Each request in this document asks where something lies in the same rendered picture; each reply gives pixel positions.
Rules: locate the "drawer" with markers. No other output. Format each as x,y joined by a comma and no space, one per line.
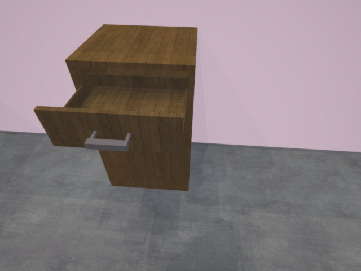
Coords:
152,108

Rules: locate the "handle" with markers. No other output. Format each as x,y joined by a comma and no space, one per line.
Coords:
107,144

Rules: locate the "cabinet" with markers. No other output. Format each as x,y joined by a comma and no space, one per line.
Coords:
145,51

